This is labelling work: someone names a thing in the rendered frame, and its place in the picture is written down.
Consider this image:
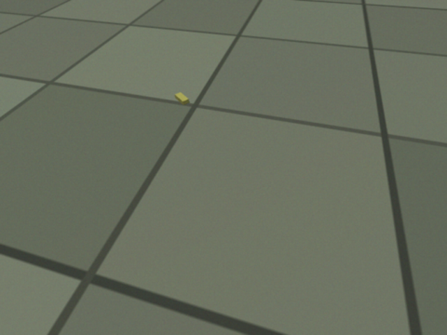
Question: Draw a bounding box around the small box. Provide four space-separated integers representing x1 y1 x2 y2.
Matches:
175 92 189 105

